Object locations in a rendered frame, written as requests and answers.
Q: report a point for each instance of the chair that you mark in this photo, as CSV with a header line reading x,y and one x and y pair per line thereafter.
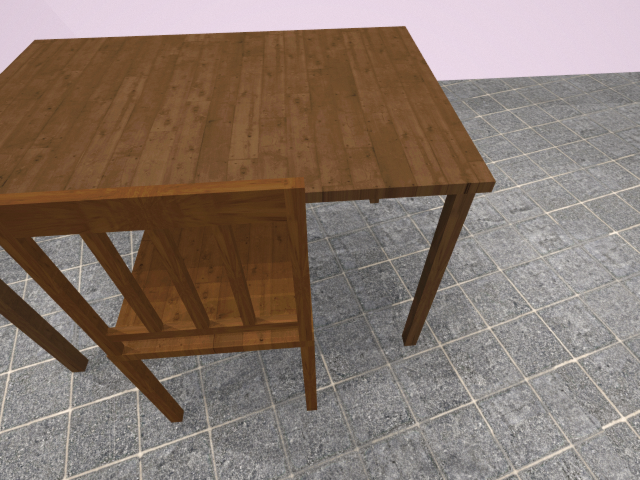
x,y
222,267

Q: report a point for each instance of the table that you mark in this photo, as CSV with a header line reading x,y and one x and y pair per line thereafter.
x,y
357,112

